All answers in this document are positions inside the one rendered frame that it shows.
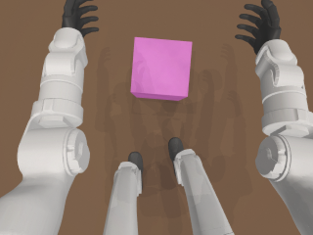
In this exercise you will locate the robot right foot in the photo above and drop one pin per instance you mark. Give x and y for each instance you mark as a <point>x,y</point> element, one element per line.
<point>175,146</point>

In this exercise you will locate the right robot hand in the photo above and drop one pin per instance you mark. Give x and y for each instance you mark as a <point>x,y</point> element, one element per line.
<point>268,24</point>

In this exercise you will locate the right robot upper arm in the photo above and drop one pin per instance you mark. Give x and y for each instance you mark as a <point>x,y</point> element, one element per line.
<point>287,161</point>

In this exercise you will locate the right robot forearm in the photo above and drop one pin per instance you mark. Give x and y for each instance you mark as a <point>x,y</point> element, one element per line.
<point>283,91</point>

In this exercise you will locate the left robot hand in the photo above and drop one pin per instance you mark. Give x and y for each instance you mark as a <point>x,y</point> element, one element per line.
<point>72,16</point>

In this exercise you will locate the left robot upper arm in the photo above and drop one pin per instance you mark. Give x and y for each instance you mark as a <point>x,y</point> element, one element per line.
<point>49,159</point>

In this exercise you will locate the carton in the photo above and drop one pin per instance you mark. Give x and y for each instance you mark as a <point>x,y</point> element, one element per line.
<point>161,68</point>

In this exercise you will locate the robot right shin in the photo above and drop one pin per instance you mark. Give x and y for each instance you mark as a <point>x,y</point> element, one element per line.
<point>187,152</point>

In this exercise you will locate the left robot forearm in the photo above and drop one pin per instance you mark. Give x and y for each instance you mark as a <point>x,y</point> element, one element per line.
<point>61,85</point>

